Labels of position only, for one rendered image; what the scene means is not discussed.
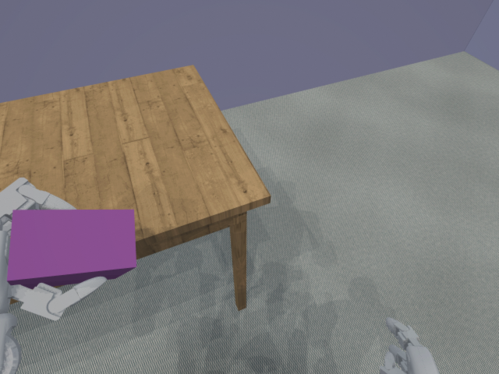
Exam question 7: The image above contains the sponge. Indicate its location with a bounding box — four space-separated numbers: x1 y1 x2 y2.
7 210 136 289

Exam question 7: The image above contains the robot left hand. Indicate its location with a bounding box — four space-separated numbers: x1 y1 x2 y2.
0 178 107 321

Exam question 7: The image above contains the left robot forearm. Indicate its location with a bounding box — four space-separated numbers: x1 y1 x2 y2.
0 313 22 374

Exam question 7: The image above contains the robot right hand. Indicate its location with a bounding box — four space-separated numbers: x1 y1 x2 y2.
380 317 440 374

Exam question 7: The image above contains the table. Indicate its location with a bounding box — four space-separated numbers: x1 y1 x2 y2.
0 65 271 311

